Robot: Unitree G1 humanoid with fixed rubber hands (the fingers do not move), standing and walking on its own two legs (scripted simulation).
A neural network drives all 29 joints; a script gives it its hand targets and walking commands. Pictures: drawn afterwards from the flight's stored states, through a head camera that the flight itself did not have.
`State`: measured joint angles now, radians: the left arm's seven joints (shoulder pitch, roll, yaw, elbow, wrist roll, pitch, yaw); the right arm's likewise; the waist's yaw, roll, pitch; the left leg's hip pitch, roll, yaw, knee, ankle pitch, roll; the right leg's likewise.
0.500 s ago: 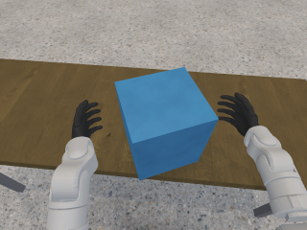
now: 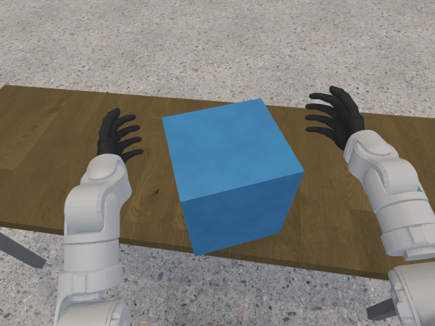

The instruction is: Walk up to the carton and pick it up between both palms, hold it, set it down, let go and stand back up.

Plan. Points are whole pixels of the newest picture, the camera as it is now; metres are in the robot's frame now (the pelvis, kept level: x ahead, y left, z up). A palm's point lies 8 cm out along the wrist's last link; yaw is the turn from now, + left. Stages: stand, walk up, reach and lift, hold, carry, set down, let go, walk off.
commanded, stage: reach and lift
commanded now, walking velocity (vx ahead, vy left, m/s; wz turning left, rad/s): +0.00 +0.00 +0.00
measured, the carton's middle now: (226, 180) +0.40 +0.06 -0.01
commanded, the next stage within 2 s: none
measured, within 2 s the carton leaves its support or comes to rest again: neither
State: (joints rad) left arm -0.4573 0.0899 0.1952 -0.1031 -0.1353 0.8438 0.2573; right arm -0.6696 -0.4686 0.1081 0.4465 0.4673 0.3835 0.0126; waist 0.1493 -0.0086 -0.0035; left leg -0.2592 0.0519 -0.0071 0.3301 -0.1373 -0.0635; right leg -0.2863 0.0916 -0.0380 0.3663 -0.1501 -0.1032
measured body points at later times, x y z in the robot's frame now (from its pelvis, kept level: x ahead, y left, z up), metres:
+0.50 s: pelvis +0.01 +0.02 +0.00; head +0.07 +0.01 +0.45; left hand +0.35 +0.26 +0.13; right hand +0.48 -0.12 +0.13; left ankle +0.02 +0.17 -0.74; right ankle +0.02 -0.04 -0.74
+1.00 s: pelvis +0.00 +0.02 +0.00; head +0.08 +0.03 +0.44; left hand +0.34 +0.25 +0.04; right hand +0.46 -0.09 +0.04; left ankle +0.02 +0.17 -0.74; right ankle +0.02 -0.04 -0.74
